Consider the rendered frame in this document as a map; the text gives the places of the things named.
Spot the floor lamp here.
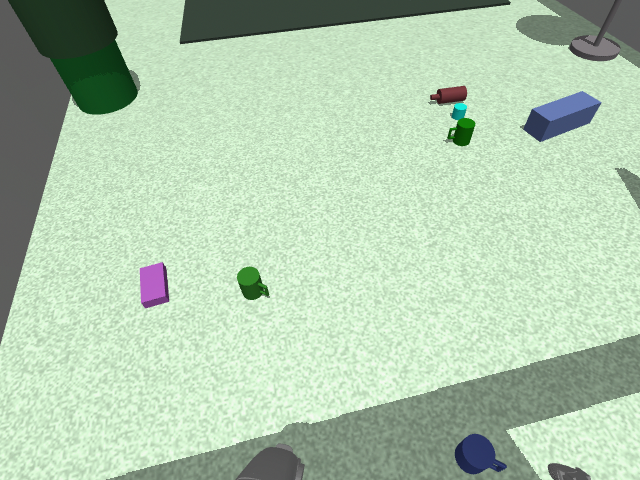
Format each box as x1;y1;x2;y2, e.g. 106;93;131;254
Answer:
569;0;622;61

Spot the right robot hand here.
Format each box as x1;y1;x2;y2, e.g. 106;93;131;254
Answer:
548;463;591;480

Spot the potted plant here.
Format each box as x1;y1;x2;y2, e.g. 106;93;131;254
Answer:
8;0;138;115

